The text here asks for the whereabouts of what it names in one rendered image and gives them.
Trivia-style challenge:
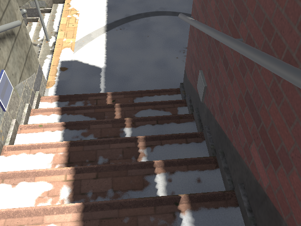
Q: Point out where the stairs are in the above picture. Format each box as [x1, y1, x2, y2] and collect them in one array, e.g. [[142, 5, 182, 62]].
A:
[[26, 4, 65, 83], [0, 88, 245, 226]]

